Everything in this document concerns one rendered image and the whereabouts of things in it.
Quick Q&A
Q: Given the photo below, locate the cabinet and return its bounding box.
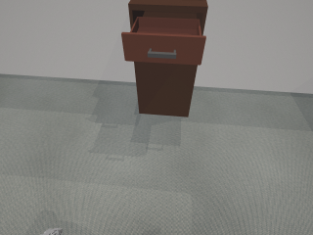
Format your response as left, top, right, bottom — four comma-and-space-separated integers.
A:
128, 0, 208, 118

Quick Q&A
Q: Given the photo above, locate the drawer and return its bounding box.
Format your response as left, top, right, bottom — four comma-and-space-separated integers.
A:
121, 17, 206, 66

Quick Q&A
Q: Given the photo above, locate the handle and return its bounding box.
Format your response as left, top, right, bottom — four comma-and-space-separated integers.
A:
148, 48, 177, 59

